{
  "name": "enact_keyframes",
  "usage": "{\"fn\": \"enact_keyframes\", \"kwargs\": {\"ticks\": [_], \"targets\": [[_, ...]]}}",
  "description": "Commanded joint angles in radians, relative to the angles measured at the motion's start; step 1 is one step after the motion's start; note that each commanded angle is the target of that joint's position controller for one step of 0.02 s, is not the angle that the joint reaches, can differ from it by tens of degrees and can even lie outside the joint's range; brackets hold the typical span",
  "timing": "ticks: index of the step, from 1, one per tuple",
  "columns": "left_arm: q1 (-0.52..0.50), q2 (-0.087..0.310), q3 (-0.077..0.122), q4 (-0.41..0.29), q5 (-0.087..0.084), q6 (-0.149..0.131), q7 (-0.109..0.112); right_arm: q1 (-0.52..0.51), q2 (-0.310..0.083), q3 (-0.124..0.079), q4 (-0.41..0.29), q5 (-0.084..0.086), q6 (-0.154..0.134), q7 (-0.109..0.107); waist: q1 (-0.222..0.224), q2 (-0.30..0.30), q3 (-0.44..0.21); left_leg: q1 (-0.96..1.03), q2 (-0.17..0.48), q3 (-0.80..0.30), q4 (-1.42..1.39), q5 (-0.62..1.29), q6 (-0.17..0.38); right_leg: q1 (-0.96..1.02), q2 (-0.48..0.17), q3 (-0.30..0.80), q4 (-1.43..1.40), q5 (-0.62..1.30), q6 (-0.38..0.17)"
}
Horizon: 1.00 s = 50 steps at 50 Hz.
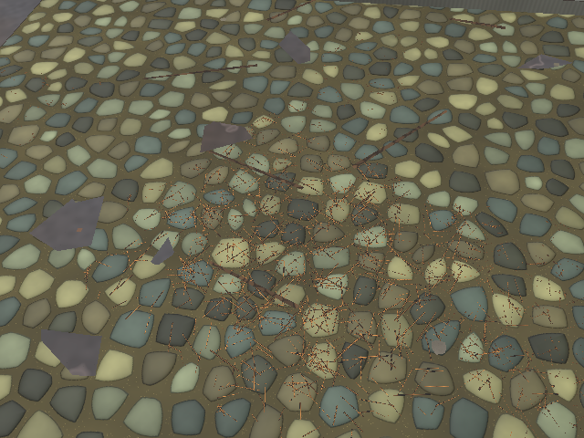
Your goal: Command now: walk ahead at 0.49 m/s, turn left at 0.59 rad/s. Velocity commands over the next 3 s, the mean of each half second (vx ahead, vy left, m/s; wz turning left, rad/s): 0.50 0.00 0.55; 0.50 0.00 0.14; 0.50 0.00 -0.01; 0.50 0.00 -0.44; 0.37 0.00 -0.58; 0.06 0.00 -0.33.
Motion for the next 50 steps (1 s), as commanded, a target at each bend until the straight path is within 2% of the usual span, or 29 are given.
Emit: {"fn": "enact_keyframes", "kwargs": {"ticks": [1, 6, 10, 12, 13, 14, 15, 16, 17, 18, 19, 20, 21, 23, 25, 28, 31, 35, 38, 40, 41, 42, 43, 44, 45, 46, 47, 49, 50], "targets": [[0.017, 0.076, 0.011, -0.035, -0.002, -0.024, -0.004, -0.019, 0.0, 0.009, -0.072, 0.0, 0.001, 0.016, -0.023, -0.117, 0.014, -0.119, 0.048, -0.026, -0.038, 0.104, -0.011, 0.043, -0.291, 0.171, -0.207, 0.213, -0.116], [0.072, 0.1, 0.011, -0.005, -0.003, -0.016, 0.001, -0.206, 0.025, 0.031, -0.13, 0.008, -0.009, 0.035, 0.017, -0.123, 0.046, -0.049, 0.036, 0.077, -0.333, 0.261, -0.002, 0.065, -0.259, 0.016, -0.192, 0.313, -0.079], [0.14, 0.136, 0.017, 0.031, 0.0, 0.006, 0.016, -0.293, 0.015, 0.033, -0.166, 0.001, -0.009, 0.039, 0.042, -0.124, 0.068, -0.017, 0.009, 0.143, -0.473, 0.143, 0.035, 0.201, -0.297, -0.029, -0.136, 0.434, -0.068], [0.154, 0.164, 0.021, 0.047, 0.002, 0.023, 0.025, -0.261, 0.002, 0.026, -0.162, -0.005, -0.008, 0.029, 0.019, -0.145, 0.032, 0.075, -0.053, 0.184, -0.515, 0.031, 0.071, 0.257, -0.306, -0.07, -0.003, 0.742, -0.055], [0.157, 0.182, 0.024, 0.052, 0.003, 0.033, 0.028, -0.193, -0.014, 0.018, -0.144, -0.007, -0.01, 0.024, -0.012, -0.156, -0.014, 0.161, -0.094, 0.195, -0.535, -0.014, 0.095, 0.272, -0.307, -0.087, 0.121, 0.874, -0.051], [0.152, 0.192, 0.025, 0.05, -0.001, 0.042, 0.03, -0.061, -0.037, 0.004, -0.103, -0.011, -0.019, 0.015, -0.069, -0.143, -0.092, 0.328, -0.134, 0.192, -0.593, -0.007, 0.123, 0.228, -0.3, -0.108, 0.31, 0.88, -0.041], [0.14, 0.186, 0.021, 0.03, 0.002, 0.045, 0.029, 0.121, -0.094, -0.022, -0.045, -0.022, -0.025, -0.001, -0.149, -0.085, -0.199, 0.599, -0.081, 0.08, -0.627, -0.032, 0.167, 0.048, -0.281, -0.114, 0.576, 0.668, -0.012], [0.163, 0.072, -0.005, -0.046, -0.01, 0.037, 0.007, 0.155, -0.207, -0.051, -0.05, -0.015, -0.023, -0.018, -0.11, 0.146, -0.314, 0.936, 0.237, -0.405, -0.657, -0.145, 0.282, -0.385, -0.153, -0.108, 0.929, -0.114, 0.045], [0.06, 0.141, 0.013, -0.092, -0.005, 0.028, 0.001, 0.197, -0.228, -0.057, -0.071, 0.016, -0.011, -0.027, -0.148, 0.107, -0.377, 0.986, 0.338, -0.753, -0.811, -0.054, 0.351, -0.562, -0.029, 0.086, 1.107, -0.349, 0.066], [-0.047, 0.142, 0.012, -0.124, -0.008, 0.018, -0.003, 0.177, -0.205, -0.053, -0.044, 0.021, -0.005, -0.038, -0.143, 0.021, -0.232, 0.916, 0.291, -0.558, -0.819, 0.081, 0.315, -0.655, -0.094, 0.16, 1.084, -0.228, 0.055], [-0.035, 0.117, -0.001, -0.114, -0.015, 0.008, -0.002, 0.128, -0.149, -0.04, -0.032, 0.029, -0.01, -0.044, -0.095, -0.023, -0.133, 0.764, 0.263, -0.429, -0.828, 0.228, 0.279, -0.606, -0.133, 0.153, 0.986, -0.145, 0.049], [-0.014, 0.11, -0.002, -0.093, -0.006, 0.012, -0.001, 0.077, -0.106, -0.027, -0.034, 0.028, -0.019, -0.045, -0.045, -0.07, -0.082, 0.645, 0.21, -0.34, -0.843, 0.327, 0.234, -0.53, -0.159, 0.155, 0.898, -0.128, 0.051], [0.018, 0.104, -0.003, -0.083, 0.013, 0.031, -0.003, 0.041, -0.078, -0.015, -0.036, 0.032, -0.027, -0.045, -0.003, -0.065, -0.065, 0.557, 0.169, -0.279, -0.859, 0.389, 0.214, -0.457, -0.169, 0.16, 0.851, -0.133, 0.058], [0.055, 0.088, -0.005, -0.065, 0.03, 0.065, -0.014, 0.041, -0.056, -0.003, -0.027, 0.037, -0.051, -0.038, 0.023, -0.046, -0.074, 0.486, 0.134, -0.218, -0.891, 0.463, 0.208, -0.384, -0.164, 0.146, 0.803, -0.126, 0.069], [0.019, 0.073, -0.006, -0.072, 0.028, 0.076, -0.024, 0.079, -0.073, -0.006, 0.001, 0.04, -0.063, -0.034, 0.021, -0.036, -0.045, 0.453, 0.112, -0.177, -0.933, 0.447, 0.2, -0.401, -0.163, 0.132, 0.732, -0.054, 0.077], [-0.112, 0.074, -0.006, -0.107, 0.023, 0.078, -0.027, 0.141, -0.079, -0.004, 0.034, 0.041, -0.067, -0.033, -0.018, -0.022, 0.013, 0.479, 0.098, -0.154, -0.971, 0.415, 0.172, -0.482, -0.168, 0.125, 0.596, 0.079, 0.082], [-0.212, 0.071, -0.01, -0.133, 0.017, 0.074, -0.029, 0.195, -0.082, -0.002, 0.06, 0.042, -0.071, -0.035, -0.053, -0.006, 0.026, 0.55, 0.101, -0.141, -0.97, 0.425, 0.149, -0.514, -0.152, 0.121, 0.471, 0.18, 0.073], [-0.336, 0.071, -0.015, -0.172, 0.01, 0.067, -0.033, 0.259, -0.084, 0.004, 0.095, 0.031, -0.073, -0.044, -0.093, 0.0, 0.058, 0.643, 0.127, -0.139, -0.954, 0.451, 0.143, -0.524, -0.118, 0.103, 0.341, 0.206, 0.046], [-0.357, 0.081, -0.013, -0.189, 0.008, 0.059, -0.036, 0.267, -0.101, 0.004, 0.118, 0.023, -0.072, -0.056, -0.082, 0.008, 0.078, 0.696, 0.163, -0.144, -0.925, 0.529, 0.133, -0.473, -0.089, 0.099, 0.263, 0.138, 0.007], [-0.26, 0.095, -0.004, -0.16, 0.006, 0.051, -0.027, 0.23, -0.119, 0.003, 0.123, 0.019, -0.073, -0.062, -0.029, 0.017, 0.041, 0.691, 0.157, -0.116, -0.829, 0.758, 0.103, -0.306, -0.037, 0.079, 0.213, 0.06, -0.027], [-0.148, 0.112, 0.006, -0.123, 0.005, 0.046, -0.016, 0.217, -0.131, 0.001, 0.128, 0.016, -0.072, -0.061, 0.02, 0.011, -0.02, 0.685, 0.137, -0.096, -0.696, 0.883, 0.089, -0.166, 0.002, 0.062, 0.185, 0.032, -0.047], [0.018, 0.136, 0.019, -0.07, 0.013, 0.035, -0.003, 0.209, -0.127, 0.004, 0.13, 0.018, -0.072, -0.059, 0.094, -0.022, -0.114, 0.608, 0.091, -0.056, -0.491, 0.838, 0.072, 0.053, -0.01, 0.078, 0.142, 0.06, -0.075], [0.192, 0.217, 0.038, -0.044, 0.036, 0.029, 0.012, 0.228, -0.08, 0.018, 0.101, 0.023, -0.076, -0.058, 0.142, -0.13, -0.254, 0.42, 0.029, -0.015, -0.181, 0.487, 0.057, 0.305, -0.247, 0.336, 0.131, -0.046, -0.126], [0.196, 0.3, 0.058, -0.033, 0.04, 0.032, 0.003, 0.367, 0.0, 0.028, 0.107, 0.059, -0.075, -0.051, 0.066, -0.367, -0.337, 0.092, -0.171, 0.01, 0.137, -0.275, 0.016, 0.493, -0.473, 0.836, -0.011, -0.086, -0.266], [0.111, 0.214, 0.043, -0.038, 0.002, 0.041, -0.007, 0.29, -0.083, 0.015, 0.116, 0.024, -0.071, -0.055, 0.048, -0.19, -0.222, 0.0, -0.104, -0.085, 0.197, -0.233, 0.034, 0.385, -0.419, 0.849, -0.072, -0.167, -0.238], [0.01, 0.151, 0.027, -0.052, -0.006, 0.04, -0.011, 0.203, -0.086, 0.012, 0.097, 0.024, -0.073, -0.048, 0.019, -0.115, -0.091, -0.008, -0.053, -0.071, 0.163, -0.129, 0.034, 0.242, -0.387, 0.666, -0.082, -0.132, -0.213], [-0.029, 0.11, 0.016, -0.049, -0.001, 0.034, -0.015, 0.156, -0.066, 0.019, 0.087, 0.024, -0.074, -0.043, 0.006, -0.067, -0.041, 0.019, -0.018, -0.055, 0.112, -0.074, 0.03, 0.146, -0.34, 0.555, -0.108, -0.012, -0.189], [-0.032, 0.076, 0.003, -0.021, -0.004, 0.022, -0.012, 0.162, -0.04, 0.025, 0.092, 0.006, -0.052, -0.031, -0.035, -0.112, -0.018, 0.09, 0.023, -0.03, 0.036, -0.044, 0.01, 0.047, -0.265, 0.404, -0.145, 0.132, -0.147], [-0.009, 0.075, 0.001, -0.006, -0.006, 0.013, -0.013, 0.167, -0.027, 0.028, 0.098, 0.003, -0.043, -0.025, -0.039, -0.123, -0.023, 0.108, 0.023, -0.016, 0.023, -0.034, 0.002, 0.034, -0.254, 0.372, -0.155, 0.199, -0.147]]}}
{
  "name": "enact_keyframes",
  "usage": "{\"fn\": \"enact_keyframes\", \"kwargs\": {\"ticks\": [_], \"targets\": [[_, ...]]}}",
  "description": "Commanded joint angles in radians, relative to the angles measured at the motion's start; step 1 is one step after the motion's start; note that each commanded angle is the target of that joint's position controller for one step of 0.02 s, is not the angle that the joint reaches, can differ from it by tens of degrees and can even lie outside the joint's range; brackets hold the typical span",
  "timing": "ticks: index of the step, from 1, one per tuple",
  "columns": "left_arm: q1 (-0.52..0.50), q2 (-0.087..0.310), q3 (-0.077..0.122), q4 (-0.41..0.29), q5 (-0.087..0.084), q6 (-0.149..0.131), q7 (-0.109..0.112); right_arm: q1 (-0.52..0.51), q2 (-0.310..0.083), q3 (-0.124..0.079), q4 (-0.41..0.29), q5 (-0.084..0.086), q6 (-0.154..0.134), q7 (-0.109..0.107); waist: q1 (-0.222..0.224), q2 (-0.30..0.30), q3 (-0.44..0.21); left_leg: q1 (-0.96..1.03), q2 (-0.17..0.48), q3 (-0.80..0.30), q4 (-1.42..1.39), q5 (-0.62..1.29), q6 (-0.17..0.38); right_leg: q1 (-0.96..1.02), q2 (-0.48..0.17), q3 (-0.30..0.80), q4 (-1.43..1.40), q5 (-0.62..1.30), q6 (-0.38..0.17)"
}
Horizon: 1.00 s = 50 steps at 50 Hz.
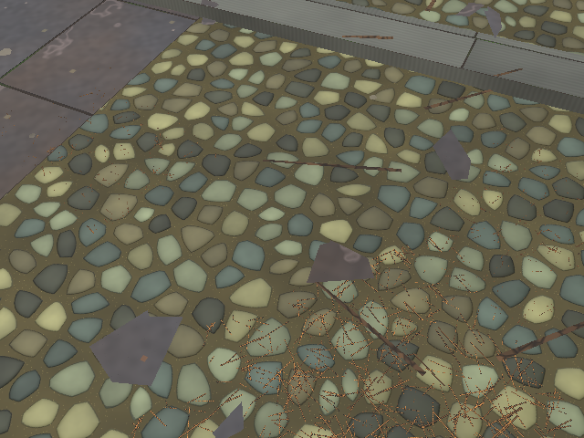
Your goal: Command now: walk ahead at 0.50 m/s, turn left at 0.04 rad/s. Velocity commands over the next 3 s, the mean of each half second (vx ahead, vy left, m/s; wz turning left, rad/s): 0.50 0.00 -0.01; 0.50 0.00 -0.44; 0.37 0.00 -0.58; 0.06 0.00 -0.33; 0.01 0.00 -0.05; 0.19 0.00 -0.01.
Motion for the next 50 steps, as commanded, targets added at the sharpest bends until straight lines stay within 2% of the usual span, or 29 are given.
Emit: {"fn": "enact_keyframes", "kwargs": {"ticks": [1, 3, 5, 9, 14, 16, 17, 18, 19, 20, 21, 22, 23, 24, 25, 26, 27, 28, 31, 36, 41, 42, 44, 46, 47, 48, 49, 50], "targets": [[0.088, 0.076, 0.014, 0.002, -0.01, -0.031, 0.0, 0.061, -0.047, -0.008, -0.034, -0.012, 0.013, 0.015, -0.008, -0.095, -0.043, -0.145, 0.076, -0.012, -0.01, 0.053, -0.021, 0.134, -0.265, 0.289, -0.271, 0.23, -0.123], [0.12, 0.094, 0.018, 0.027, -0.015, -0.037, -0.001, 0.001, -0.039, -0.004, -0.05, -0.013, 0.021, 0.021, -0.007, -0.091, -0.015, -0.209, 0.097, 0.011, -0.06, 0.104, -0.038, 0.137, -0.254, 0.243, -0.306, 0.249, -0.127], [0.156, 0.092, 0.016, 0.048, -0.017, -0.036, 0.0, -0.093, -0.037, 0.0, -0.077, -0.012, 0.023, 0.023, 0.01, -0.088, 0.015, -0.277, 0.116, 0.034, -0.139, 0.177, -0.054, 0.155, -0.236, 0.206, -0.328, 0.275, -0.122], [0.215, 0.089, 0.011, 0.083, -0.019, -0.035, 0.001, -0.256, -0.014, 0.015, -0.12, -0.003, 0.018, 0.026, 0.047, -0.092, 0.036, -0.271, 0.105, 0.076, -0.373, 0.304, -0.069, 0.185, -0.204, 0.144, -0.326, 0.357, -0.095], [0.28, 0.099, 0.009, 0.126, -0.007, -0.029, 0.014, -0.379, -0.021, 0.02, -0.151, 0.003, 0.012, 0.022, 0.078, -0.098, 0.051, -0.243, 0.072, 0.095, -0.535, 0.305, -0.042, 0.31, -0.249, 0.145, -0.284, 0.441, -0.099], [0.272, 0.108, 0.011, 0.137, -0.002, -0.024, 0.022, -0.379, -0.033, 0.015, -0.154, 0.002, 0.006, 0.019, 0.063, -0.098, 0.052, -0.214, 0.057, 0.094, -0.574, 0.239, -0.015, 0.362, -0.274, 0.147, -0.241, 0.523, -0.097], [0.255, 0.114, 0.012, 0.139, 0.0, -0.022, 0.025, -0.348, -0.04, 0.01, -0.145, 0.001, 0.001, 0.016, 0.043, -0.101, 0.038, -0.157, 0.037, 0.101, -0.597, 0.197, 0.002, 0.373, -0.277, 0.138, -0.193, 0.624, -0.088], [0.239, 0.122, 0.013, 0.14, 0.002, -0.02, 0.027, -0.276, -0.051, 0.002, -0.121, 0.0, -0.004, 0.01, 0.01, -0.107, 0.0, -0.058, 0.006, 0.112, -0.622, 0.16, 0.022, 0.375, -0.271, 0.128, -0.108, 0.749, -0.076], [0.225, 0.124, 0.013, 0.143, -0.001, -0.016, 0.026, -0.136, -0.067, -0.009, -0.072, -0.005, -0.012, 0.001, -0.051, -0.087, -0.071, 0.112, -0.023, 0.127, -0.686, 0.181, 0.047, 0.348, -0.242, 0.1, 0.052, 0.801, -0.059], [0.224, 0.105, 0.004, 0.13, -0.009, -0.017, 0.024, 0.038, -0.117, -0.029, -0.024, -0.024, -0.024, -0.011, -0.113, -0.049, -0.175, 0.383, 0.07, 0.024, -0.691, 0.172, 0.09, 0.179, -0.204, 0.084, 0.277, 0.618, -0.041], [0.307, 0.003, -0.022, 0.092, -0.046, -0.019, 0.013, 0.162, -0.228, -0.06, -0.015, -0.05, -0.025, -0.022, -0.104, 0.152, -0.34, 0.713, 0.391, -0.415, -0.729, 0.059, 0.204, -0.171, -0.068, 0.012, 0.666, 0.096, 0.008], [0.305, 0.076, 0.001, 0.112, -0.03, -0.012, 0.022, 0.129, -0.201, -0.06, -0.016, -0.01, -0.009, -0.012, -0.097, 0.122, -0.36, 0.68, 0.467, -0.639, -0.855, 0.023, 0.242, -0.307, 0.008, 0.098, 0.829, -0.345, -0.001], [0.216, 0.108, 0.015, 0.094, -0.016, -0.007, 0.023, 0.023, -0.149, -0.046, -0.025, 0.01, -0.005, -0.01, -0.053, 0.041, -0.182, 0.526, 0.413, -0.472, -0.882, -0.022, 0.2, -0.356, -0.061, 0.148, 0.84, -0.258, -0.011], [0.171, 0.085, 0.011, 0.085, -0.016, -0.011, 0.016, -0.054, -0.088, -0.031, -0.035, 0.011, -0.012, -0.006, -0.028, 0.018, -0.088, 0.384, 0.37, -0.347, -0.934, 0.016, 0.166, -0.335, -0.1, 0.149, 0.787, -0.178, -0.012], [0.159, 0.066, 0.011, 0.09, -0.013, -0.003, 0.011, -0.085, -0.054, -0.023, -0.032, 0.01, -0.02, -0.006, -0.002, 0.02, -0.034, 0.292, 0.323, -0.246, -0.972, 0.069, 0.121, -0.297, -0.126, 0.145, 0.734, -0.138, -0.009], [0.172, 0.055, 0.012, 0.097, 0.004, 0.012, 0.004, -0.091, -0.032, -0.016, -0.019, 0.013, -0.028, -0.011, 0.025, 0.04, -0.008, 0.224, 0.285, -0.166, -0.996, 0.12, 0.088, -0.255, -0.141, 0.145, 0.701, -0.117, 0.001], [0.188, 0.036, 0.01, 0.106, 0.011, 0.026, -0.004, -0.082, -0.026, -0.014, -0.011, 0.012, -0.036, -0.014, 0.038, 0.048, -0.009, 0.194, 0.271, -0.116, -1.009, 0.167, 0.077, -0.225, -0.142, 0.138, 0.696, -0.099, 0.01], [0.182, 0.028, 0.011, 0.103, 0.011, 0.036, -0.009, -0.061, -0.031, -0.015, -0.001, 0.014, -0.047, -0.014, 0.044, 0.037, -0.011, 0.191, 0.266, -0.082, -1.019, 0.216, 0.077, -0.229, -0.141, 0.133, 0.698, -0.08, 0.015], [0.088, 0.025, 0.016, 0.067, 0.007, 0.051, -0.019, -0.019, -0.054, -0.023, 0.022, 0.017, -0.061, -0.017, 0.048, 0.026, 0.016, 0.217, 0.253, 0.021, -1.044, 0.289, 0.071, -0.336, -0.158, 0.122, 0.66, 0.021, 0.03], [-0.088, 0.007, 0.007, 0.003, 0.004, 0.048, -0.029, 0.042, -0.046, -0.017, 0.05, 0.015, -0.059, -0.023, 0.018, 0.022, 0.053, 0.269, 0.224, 0.147, -1.035, 0.407, 0.051, -0.4, -0.147, 0.072, 0.43, 0.185, 0.043], [-0.233, 0.0, -0.006, -0.058, 0.011, 0.044, -0.038, 0.131, -0.067, -0.02, 0.088, 0.01, -0.048, -0.04, -0.024, 0.024, 0.07, 0.417, 0.267, 0.218, -0.979, 0.58, 0.044, -0.381, -0.116, -0.022, 0.234, 0.17, 0.002], [-0.24, 0.004, -0.005, -0.065, 0.013, 0.043, -0.039, 0.138, -0.071, -0.021, 0.094, 0.008, -0.042, -0.044, -0.021, 0.027, 0.068, 0.451, 0.276, 0.231, -0.951, 0.645, 0.041, -0.371, -0.105, -0.034, 0.213, 0.133, -0.013], [-0.209, 0.018, 0.002, -0.063, 0.015, 0.044, -0.035, 0.122, -0.092, -0.026, 0.093, 0.005, -0.033, -0.05, 0.007, 0.05, 0.038, 0.493, 0.286, 0.266, -0.845, 0.915, 0.033, -0.289, -0.054, -0.071, 0.188, 0.037, -0.053], [-0.087, 0.046, 0.02, -0.031, 0.016, 0.042, -0.028, 0.102, -0.124, -0.036, 0.087, 0.001, -0.017, -0.053, 0.064, 0.071, -0.04, 0.504, 0.292, 0.287, -0.623, 1.121, 0.031, -0.142, 0.018, -0.096, 0.169, -0.072, -0.102], [0.027, 0.072, 0.035, 0.004, 0.02, 0.034, -0.023, 0.094, -0.137, -0.04, 0.078, 0.004, -0.008, -0.05, 0.114, 0.059, -0.108, 0.449, 0.286, 0.294, -0.432, 1.059, 0.022, 0.01, 0.047, -0.082, 0.105, -0.072, -0.132], [0.18, 0.143, 0.065, 0.044, 0.033, 0.028, -0.01, 0.074, -0.132, -0.039, 0.052, 0.009, -0.007, -0.044, 0.189, -0.018, -0.192, 0.256, 0.259, 0.299, -0.146, 0.798, -0.01, 0.252, -0.043, 0.078, 0.023, -0.113, -0.186], [0.166, 0.26, 0.094, 0.032, 0.03, 0.033, 0.003, 0.106, -0.009, -0.017, -0.017, 0.019, -0.015, -0.02, 0.115, -0.259, -0.258, -0.208, 0.054, 0.27, 0.233, -0.139, -0.07, 0.557, -0.354, 0.605, -0.037, -0.097, -0.34], [0.192, 0.264, 0.096, 0.028, -0.003, 0.046, 0.003, -0.018, -0.093, -0.033, -0.058, 0.014, -0.03, -0.013, 0.154, -0.136, -0.292, -0.354, -0.004, 0.029, 0.336, -0.198, -0.072, 0.579, -0.392, 0.829, -0.163, -0.082, -0.374]]}}
Over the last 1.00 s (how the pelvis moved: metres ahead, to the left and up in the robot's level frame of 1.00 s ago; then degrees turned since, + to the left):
0.56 0.10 -0.01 19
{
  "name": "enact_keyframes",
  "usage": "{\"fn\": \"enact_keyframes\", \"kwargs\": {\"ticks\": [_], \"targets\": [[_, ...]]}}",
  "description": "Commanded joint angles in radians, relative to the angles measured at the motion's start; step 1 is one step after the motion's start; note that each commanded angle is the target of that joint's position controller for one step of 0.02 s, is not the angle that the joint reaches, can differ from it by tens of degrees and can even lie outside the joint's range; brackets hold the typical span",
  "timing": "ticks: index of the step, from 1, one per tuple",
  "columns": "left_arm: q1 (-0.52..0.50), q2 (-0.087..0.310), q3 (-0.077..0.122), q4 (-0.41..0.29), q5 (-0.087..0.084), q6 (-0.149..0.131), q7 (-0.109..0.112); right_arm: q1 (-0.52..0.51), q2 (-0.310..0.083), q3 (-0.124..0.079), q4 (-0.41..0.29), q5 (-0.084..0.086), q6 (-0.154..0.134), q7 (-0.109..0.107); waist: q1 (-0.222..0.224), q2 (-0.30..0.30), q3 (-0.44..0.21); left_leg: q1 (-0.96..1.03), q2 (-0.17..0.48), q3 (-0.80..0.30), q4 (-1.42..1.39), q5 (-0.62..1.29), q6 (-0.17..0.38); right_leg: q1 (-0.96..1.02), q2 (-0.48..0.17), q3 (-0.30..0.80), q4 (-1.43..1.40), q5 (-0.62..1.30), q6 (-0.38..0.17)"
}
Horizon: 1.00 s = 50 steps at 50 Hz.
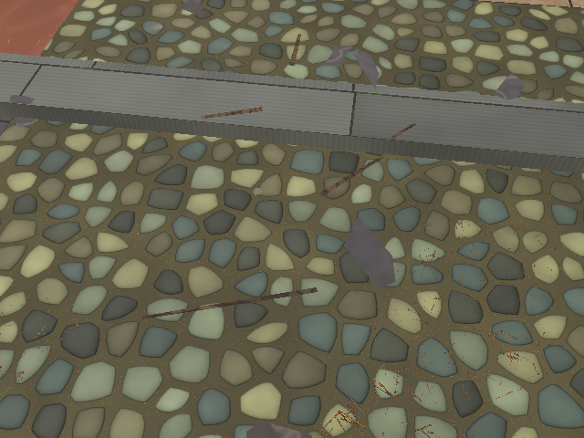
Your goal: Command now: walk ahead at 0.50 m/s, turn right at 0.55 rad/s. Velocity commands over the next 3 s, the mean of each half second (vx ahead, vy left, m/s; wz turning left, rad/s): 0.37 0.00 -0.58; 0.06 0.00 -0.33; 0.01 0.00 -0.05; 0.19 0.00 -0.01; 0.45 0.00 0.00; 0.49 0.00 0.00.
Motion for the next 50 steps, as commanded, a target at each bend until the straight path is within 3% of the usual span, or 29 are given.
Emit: {"fn": "enact_keyframes", "kwargs": {"ticks": [1, 2, 3, 5, 7, 9, 10, 14, 18, 20, 21, 22, 23, 24, 25, 26, 27, 29, 33, 38, 41, 42, 43, 44, 45, 46, 47, 48, 50], "targets": [[0.298, 0.254, 0.076, 0.043, -0.025, 0.016, 0.028, -0.147, -0.136, -0.024, -0.182, 0.012, -0.047, 0.021, 0.126, -0.063, -0.168, -0.702, -0.015, -0.25, 0.492, 0.081, 0.013, 0.646, -0.393, 0.701, -0.361, -0.008, -0.254], [0.251, 0.196, 0.063, 0.04, -0.029, 0.012, 0.03, -0.137, -0.136, -0.022, -0.176, 0.013, -0.057, 0.018, 0.083, 0.01, -0.095, -0.65, 0.02, -0.244, 0.392, 0.156, 0.014, 0.516, -0.355, 0.603, -0.378, 0.108, -0.207], [0.204, 0.163, 0.054, 0.032, -0.03, 0.006, 0.033, -0.126, -0.133, -0.024, -0.165, 0.002, -0.05, 0.015, 0.04, 0.046, -0.054, -0.586, 0.043, -0.245, 0.316, 0.176, 0.006, 0.418, -0.3, 0.519, -0.388, 0.209, -0.165], [0.178, 0.134, 0.04, 0.026, -0.039, -0.013, 0.035, -0.09, -0.116, -0.022, -0.164, -0.027, -0.009, 0.019, -0.006, 0.024, -0.068, -0.483, 0.053, -0.247, 0.232, 0.177, -0.024, 0.326, -0.235, 0.422, -0.401, 0.333, -0.141], [0.211, 0.16, 0.044, 0.035, -0.043, -0.03, 0.032, -0.109, -0.099, -0.019, -0.181, -0.032, 0.017, 0.026, -0.013, 0.008, -0.066, -0.482, 0.049, -0.226, 0.164, 0.195, -0.048, 0.293, -0.201, 0.383, -0.408, 0.394, -0.136], [0.25, 0.181, 0.049, 0.038, -0.041, -0.033, 0.031, -0.188, -0.098, -0.017, -0.214, -0.03, 0.027, 0.03, 0.007, -0.016, -0.045, -0.523, 0.048, -0.212, 0.078, 0.27, -0.064, 0.28, -0.18, 0.377, -0.424, 0.369, -0.119], [0.273, 0.181, 0.049, 0.04, -0.04, -0.032, 0.031, -0.235, -0.102, -0.016, -0.232, -0.029, 0.029, 0.031, 0.023, -0.027, -0.033, -0.549, 0.047, -0.209, 0.029, 0.311, -0.07, 0.288, -0.173, 0.383, -0.428, 0.357, -0.107], [0.34, 0.187, 0.048, 0.044, -0.038, -0.017, 0.037, -0.347, -0.101, -0.007, -0.278, -0.014, 0.025, 0.028, 0.066, -0.061, -0.042, -0.538, -0.01, -0.194, -0.137, 0.411, -0.067, 0.345, -0.14, 0.347, -0.318, 0.712, -0.035], [0.375, 0.188, 0.046, 0.036, -0.027, 0.005, 0.05, -0.415, -0.116, 0.003, -0.311, -0.001, 0.016, 0.02, 0.099, -0.095, -0.068, -0.493, -0.074, -0.202, -0.264, 0.42, -0.041, 0.42, -0.135, 0.392, -0.22, 0.768, -0.001], [0.331, 0.196, 0.05, 0.015, -0.018, 0.011, 0.057, -0.35, -0.146, -0.002, -0.298, 0.0, 0.006, 0.012, 0.063, -0.106, -0.08, -0.378, -0.097, -0.231, -0.366, 0.386, -0.015, 0.412, -0.131, 0.431, -0.144, 0.768, 0.028], [0.291, 0.21, 0.054, -0.001, -0.019, 0.008, 0.058, -0.278, -0.169, -0.009, -0.278, 0.0, -0.001, 0.005, 0.027, -0.112, -0.099, -0.276, -0.111, -0.236, -0.429, 0.388, 0.003, 0.389, -0.118, 0.448, -0.085, 0.779, 0.051], [0.252, 0.218, 0.056, -0.013, -0.031, 0.0, 0.053, -0.181, -0.186, -0.014, -0.254, -0.005, -0.015, -0.003, -0.031, -0.091, -0.129, -0.134, -0.099, -0.237, -0.537, 0.504, 0.024, 0.35, -0.079, 0.443, 0.03, 0.742, 0.077], [0.247, 0.173, 0.042, -0.05, -0.051, -0.013, 0.046, -0.059, -0.241, -0.025, -0.243, -0.018, -0.031, -0.015, -0.07, -0.005, -0.238, 0.118, 0.087, -0.37, -0.527, 0.781, 0.069, 0.22, -0.032, 0.412, 0.249, 0.461, 0.108], [0.425, 0.072, 0.027, -0.06, -0.087, -0.007, 0.059, -0.07, -0.311, -0.035, -0.271, -0.022, -0.019, -0.013, 0.018, 0.235, -0.399, 0.368, 0.444, -0.679, -0.439, 1.353, 0.22, -0.005, 0.137, 0.261, 0.561, -0.5, 0.133], [0.47, 0.178, 0.042, -0.028, -0.044, 0.013, 0.069, -0.079, -0.262, -0.037, -0.28, 0.01, 0.004, -0.006, 0.024, 0.166, -0.464, 0.286, 0.456, -0.77, -0.46, 1.273, 0.282, -0.031, 0.076, 0.236, 0.672, -0.478, 0.127], [0.399, 0.202, 0.053, -0.018, -0.024, 0.03, 0.064, -0.142, -0.177, -0.014, -0.3, 0.013, 0.013, -0.008, 0.032, 0.071, -0.339, 0.161, 0.378, -0.647, -0.502, 1.077, 0.261, -0.045, 0.035, 0.238, 0.691, -0.389, 0.139], [0.335, 0.189, 0.051, -0.029, -0.014, 0.042, 0.052, -0.203, -0.127, 0.002, -0.305, 0.012, 0.02, -0.01, 0.038, 0.05, -0.226, 0.05, 0.299, -0.521, -0.552, 0.924, 0.22, -0.061, 0.005, 0.218, 0.651, -0.337, 0.155], [0.31, 0.161, 0.048, -0.04, -0.008, 0.074, 0.026, -0.241, -0.133, 0.004, -0.306, 0.002, 0.032, -0.021, 0.053, 0.138, -0.139, -0.091, 0.21, -0.379, -0.623, 0.773, 0.19, -0.03, -0.023, 0.193, 0.62, -0.274, 0.189], [0.296, 0.119, 0.03, -0.055, -0.018, 0.095, 0.016, -0.216, -0.16, -0.006, -0.28, -0.013, 0.027, -0.012, 0.063, 0.129, -0.156, -0.168, 0.194, -0.295, -0.647, 0.729, 0.217, 0.035, -0.009, 0.172, 0.498, -0.247, 0.193], [0.202, 0.105, 0.002, -0.087, -0.015, 0.106, 0.01, -0.217, -0.185, -0.018, -0.266, -0.012, 0.049, 0.003, 0.033, 0.177, -0.146, -0.216, 0.186, -0.283, -0.684, 0.369, 0.206, 0.137, -0.033, 0.124, 0.2, -0.227, 0.164], [0.212, 0.104, -0.008, -0.08, -0.014, 0.093, 0.013, -0.202, -0.211, -0.026, -0.251, -0.003, 0.073, 0.011, 0.041, 0.151, -0.131, -0.245, 0.187, -0.293, -0.648, 0.278, 0.181, 0.25, -0.023, 0.086, -0.02, -0.165, 0.135], [0.238, 0.106, -0.01, -0.069, -0.01, 0.084, 0.014, -0.191, -0.21, -0.026, -0.244, 0.003, 0.08, 0.011, 0.056, 0.125, -0.116, -0.299, 0.178, -0.284, -0.621, 0.265, 0.145, 0.333, -0.021, 0.088, -0.145, -0.101, 0.114], [0.229, 0.125, -0.012, -0.073, -0.004, 0.073, 0.016, -0.153, -0.188, -0.024, -0.231, -0.001, 0.084, 0.015, 0.053, 0.045, -0.086, -0.347, 0.145, -0.252, -0.564, 0.224, 0.081, 0.368, -0.071, 0.184, -0.289, -0.068, 0.096], [0.22, 0.183, -0.011, -0.097, 0.012, 0.063, 0.024, -0.102, -0.093, -0.002, -0.252, -0.006, 0.083, 0.026, 0.018, -0.21, -0.13, -0.418, 0.043, -0.143, -0.321, 0.035, 0.002, 0.417, -0.348, 0.524, -0.441, -0.131, 0.055], [0.146, 0.24, 0.004, -0.111, 0.002, 0.059, 0.035, -0.146, -0.11, -0.004, -0.258, 0.003, 0.097, 0.008, 0.034, -0.262, -0.027, -0.366, -0.044, -0.173, -0.275, -0.052, -0.013, 0.119, -0.443, 0.595, -0.481, -0.109, -0.044], [0.109, 0.176, -0.011, -0.102, 0.006, 0.05, 0.041, -0.177, -0.142, -0.012, -0.253, 0.011, 0.109, 0.008, 0.016, -0.177, 0.014, -0.282, -0.017, -0.233, -0.204, 0.025, -0.011, 0.062, -0.368, 0.508, -0.472, -0.098, -0.044], [0.06, 0.137, -0.025, -0.097, 0.001, 0.042, 0.046, -0.158, -0.132, -0.014, -0.236, 0.016, 0.111, 0.013, -0.016, -0.168, 0.013, -0.272, -0.036, -0.226, -0.184, 0.08, -0.007, 0.067, -0.307, 0.423, -0.461, -0.046, -0.02], [0.04, 0.125, -0.03, -0.096, -0.001, 0.037, 0.049, -0.119, -0.133, -0.017, -0.207, 0.011, 0.108, 0.013, -0.031, -0.156, -0.004, -0.263, -0.042, -0.219, -0.178, 0.112, -0.008, 0.116, -0.259, 0.361, -0.441, 0.044, 0.004], [0.063, 0.108, -0.037, -0.08, -0.017, 0.023, 0.057, -0.073, -0.129, -0.018, -0.169, -0.004, 0.102, 0.011, -0.024, -0.14, -0.065, -0.247, -0.048, -0.207, -0.185, 0.116, -0.016, 0.234, -0.229, 0.293, -0.366, 0.315, 0.004]]}}
Over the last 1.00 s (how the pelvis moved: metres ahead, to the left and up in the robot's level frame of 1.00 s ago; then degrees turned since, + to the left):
0.53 -0.02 -0.02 -18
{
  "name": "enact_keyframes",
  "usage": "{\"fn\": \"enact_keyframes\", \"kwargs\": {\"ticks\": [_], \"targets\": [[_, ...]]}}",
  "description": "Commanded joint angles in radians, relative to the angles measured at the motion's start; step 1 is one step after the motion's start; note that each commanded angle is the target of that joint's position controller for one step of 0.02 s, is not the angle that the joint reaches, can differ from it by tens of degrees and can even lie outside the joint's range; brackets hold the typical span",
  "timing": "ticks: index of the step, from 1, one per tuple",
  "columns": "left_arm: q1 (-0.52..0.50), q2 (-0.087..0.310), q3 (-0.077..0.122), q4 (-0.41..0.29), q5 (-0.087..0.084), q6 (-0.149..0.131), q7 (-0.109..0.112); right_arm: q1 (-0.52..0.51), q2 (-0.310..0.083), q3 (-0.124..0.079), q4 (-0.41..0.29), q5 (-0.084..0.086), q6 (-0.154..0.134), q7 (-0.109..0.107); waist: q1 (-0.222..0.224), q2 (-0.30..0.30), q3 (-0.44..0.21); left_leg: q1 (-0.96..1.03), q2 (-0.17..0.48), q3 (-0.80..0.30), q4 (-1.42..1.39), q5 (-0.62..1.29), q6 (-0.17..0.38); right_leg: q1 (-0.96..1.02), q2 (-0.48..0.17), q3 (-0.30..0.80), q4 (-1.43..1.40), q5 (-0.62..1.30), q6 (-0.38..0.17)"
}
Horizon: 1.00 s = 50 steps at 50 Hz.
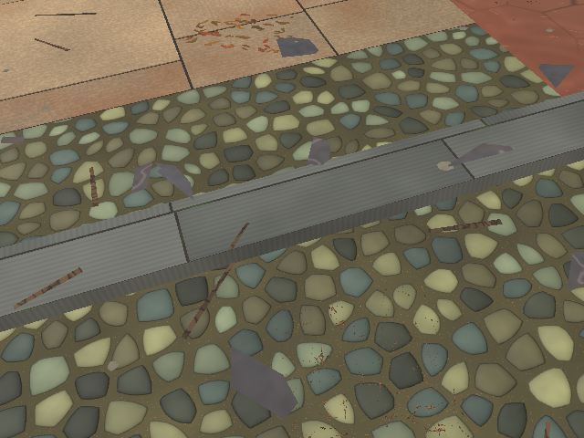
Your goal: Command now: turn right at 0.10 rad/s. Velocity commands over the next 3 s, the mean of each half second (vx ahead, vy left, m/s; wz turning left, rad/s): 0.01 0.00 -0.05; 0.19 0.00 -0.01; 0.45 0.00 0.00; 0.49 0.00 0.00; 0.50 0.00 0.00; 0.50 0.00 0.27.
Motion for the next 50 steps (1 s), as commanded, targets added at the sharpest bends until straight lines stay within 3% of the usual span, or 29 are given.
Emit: {"fn": "enact_keyframes", "kwargs": {"ticks": [1, 4, 6, 8, 9, 10, 11, 22, 31, 32, 34, 36, 38, 39, 40, 41, 42, 44, 45, 46, 47, 48, 50], "targets": [[-0.048, 0.121, 0.022, -0.041, -0.015, -0.034, 0.015, 0.045, -0.062, -0.017, -0.012, -0.004, -0.013, -0.006, -0.008, -0.154, -0.027, 0.05, -0.002, -0.02, 0.013, -0.018, -0.012, 0.031, -0.204, 0.142, -0.137, 0.427, -0.121], [-0.015, 0.127, 0.024, -0.001, -0.015, -0.034, 0.022, 0.015, -0.038, -0.004, -0.006, 0.01, -0.016, -0.02, 0.02, -0.164, -0.04, 0.096, -0.009, -0.014, -0.158, -0.019, -0.019, 0.095, -0.215, 0.162, -0.083, 0.461, -0.129], [-0.031, 0.137, 0.03, 0.013, -0.022, -0.029, 0.025, 0.052, -0.038, 0.0, 0.021, 0.01, -0.022, -0.029, -0.004, -0.143, -0.046, 0.223, 0.003, -0.019, -0.358, 0.202, -0.015, 0.057, -0.196, 0.167, -0.058, 0.386, -0.088], [0.017, 0.115, 0.028, 0.028, -0.021, -0.034, 0.018, 0.066, -0.108, -0.007, 0.034, -0.01, -0.04, -0.033, 0.034, -0.062, -0.056, 0.342, 0.121, -0.131, -0.363, 0.42, 0.001, -0.027, -0.137, 0.153, -0.046, 0.212, -0.031], [0.035, 0.093, 0.028, 0.05, -0.029, -0.03, 0.014, 0.018, -0.115, -0.011, 0.055, 0.011, -0.041, -0.025, 0.065, 0.055, 0.002, 0.219, 0.106, -0.125, -0.338, 0.389, 0.024, 0.011, -0.082, 0.107, -0.109, 0.127, -0.02], [0.016, 0.121, 0.032, 0.076, -0.024, -0.026, 0.017, 0.018, -0.062, 0.001, 0.057, 0.01, -0.046, -0.015, 0.031, 0.024, 0.02, 0.183, 0.093, -0.12, -0.365, 0.319, 0.022, 0.049, -0.085, 0.105, -0.094, 0.119, -0.013], [0.003, 0.123, 0.037, 0.087, -0.024, -0.023, 0.018, 0.025, -0.052, 0.004, 0.07, 0.006, -0.05, -0.013, 0.023, 0.026, 0.029, 0.168, 0.086, -0.114, -0.381, 0.278, 0.017, 0.061, -0.089, 0.104, -0.084, 0.127, -0.015], [0.023, 0.101, 0.033, 0.217, -0.024, -0.025, 0.021, 0.031, -0.042, 0.01, 0.167, 0.003, -0.051, -0.027, 0.017, -0.028, 0.045, 0.195, 0.076, -0.118, -0.41, 0.172, 0.034, 0.021, -0.096, 0.108, -0.126, 0.075, -0.001], [0.071, 0.083, 0.022, 0.288, -0.023, -0.023, 0.024, 0.048, -0.018, 0.021, 0.223, 0.004, -0.051, -0.029, 0.021, -0.032, 0.059, 0.176, 0.069, -0.12, -0.415, 0.139, 0.039, 0.005, -0.098, 0.105, -0.13, 0.045, 0.004], [0.084, 0.081, 0.021, 0.295, -0.023, -0.022, 0.024, 0.06, -0.018, 0.021, 0.23, 0.003, -0.05, -0.028, 0.021, -0.03, 0.038, 0.18, 0.06, -0.118, -0.421, 0.051, 0.042, 0.008, -0.088, 0.101, -0.132, -0.038, 0.002], [0.093, 0.105, 0.032, 0.291, -0.019, -0.015, 0.023, 0.067, -0.05, 0.007, 0.226, 0.001, -0.04, -0.026, 0.019, -0.016, 0.062, 0.136, 0.034, -0.124, -0.401, -0.233, 0.07, -0.051, -0.048, 0.081, -0.084, -0.314, -0.023], [0.084, 0.087, 0.033, 0.274, -0.011, -0.011, 0.015, 0.08, -0.049, 0.003, 0.218, -0.002, -0.033, -0.021, 0.011, 0.005, 0.138, 0.09, 0.057, -0.183, -0.421, -0.401, 0.106, -0.152, -0.035, 0.085, -0.042, -0.447, -0.043], [0.054, 0.043, 0.026, 0.25, -0.005, -0.024, 0.007, 0.132, -0.053, -0.006, 0.229, -0.002, -0.037, -0.022, -0.011, 0.057, 0.133, 0.163, 0.13, -0.3, -0.481, -0.406, 0.145, -0.223, -0.011, 0.041, 0.063, -0.319, -0.03], [0.047, 0.024, 0.023, 0.241, -0.001, -0.034, 0.001, 0.152, -0.077, -0.017, 0.239, -0.004, -0.041, -0.023, -0.013, 0.114, 0.106, 0.198, 0.196, -0.381, -0.541, -0.41, 0.176, -0.221, 0.014, -0.028, 0.159, -0.19, -0.016], [0.047, 0.031, 0.024, 0.233, 0.004, -0.044, -0.005, 0.143, -0.091, -0.026, 0.24, -0.003, -0.046, -0.022, -0.005, 0.131, 0.097, 0.173, 0.247, -0.424, -0.579, -0.396, 0.2, -0.196, -0.008, -0.051, 0.229, -0.132, -0.013], [0.059, 0.043, 0.028, 0.228, 0.002, -0.054, -0.009, 0.114, -0.091, -0.029, 0.232, -0.001, -0.05, -0.02, 0.016, 0.113, 0.094, 0.132, 0.251, -0.417, -0.586, -0.382, 0.201, -0.16, -0.023, -0.049, 0.234, -0.15, -0.017], [0.092, 0.035, 0.028, 0.233, -0.002, -0.061, -0.013, 0.068, -0.091, -0.032, 0.219, 0.001, -0.053, -0.016, 0.048, 0.103, 0.105, 0.073, 0.228, -0.371, -0.567, -0.369, 0.188, -0.092, -0.022, -0.057, 0.177, -0.176, -0.026], [0.254, 0.012, 0.031, 0.29, -0.012, -0.073, -0.009, -0.031, -0.071, -0.034, 0.187, 0.005, -0.056, -0.012, 0.129, 0.058, 0.139, -0.122, 0.124, -0.234, -0.428, -0.344, 0.146, 0.168, 0.016, -0.064, -0.013, -0.164, -0.048], [0.355, 0.059, 0.043, 0.316, -0.006, -0.081, 0.003, -0.071, -0.032, -0.026, 0.16, 0.003, -0.065, -0.01, 0.164, -0.081, 0.141, -0.25, 0.045, -0.137, -0.215, -0.263, 0.113, 0.289, -0.101, 0.124, -0.147, -0.275, -0.068], [0.453, 0.163, 0.069, 0.334, -0.009, -0.087, 0.008, -0.087, 0.046, -0.006, 0.122, 0.008, -0.077, 0.001, 0.176, -0.319, 0.11, -0.401, -0.077, 0.036, 0.086, -0.16, 0.072, 0.361, -0.33, 0.529, -0.345, -0.565, -0.138], [0.422, 0.165, 0.073, 0.333, -0.005, -0.08, 0.008, -0.116, -0.029, -0.02, 0.106, -0.028, -0.084, 0.006, 0.143, -0.209, 0.172, -0.439, -0.023, -0.017, 0.231, -0.122, 0.087, 0.255, -0.402, 0.619, -0.363, -0.604, -0.183], [0.334, 0.131, 0.064, 0.302, -0.004, -0.085, 0.006, -0.105, -0.027, -0.022, 0.109, -0.027, -0.093, 0.018, 0.088, -0.134, 0.192, -0.427, 0.014, -0.045, 0.285, -0.038, 0.093, 0.194, -0.376, 0.562, -0.357, -0.543, -0.185], [0.255, 0.096, 0.055, 0.268, -0.013, -0.106, 0.005, -0.071, -0.012, -0.021, 0.131, -0.02, -0.108, 0.035, 0.039, -0.097, 0.16, -0.38, 0.047, -0.042, 0.295, 0.081, 0.078, 0.187, -0.298, 0.397, -0.369, -0.313, -0.15]]}}
Over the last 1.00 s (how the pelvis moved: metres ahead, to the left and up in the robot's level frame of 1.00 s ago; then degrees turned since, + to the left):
0.26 -0.01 0.03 -27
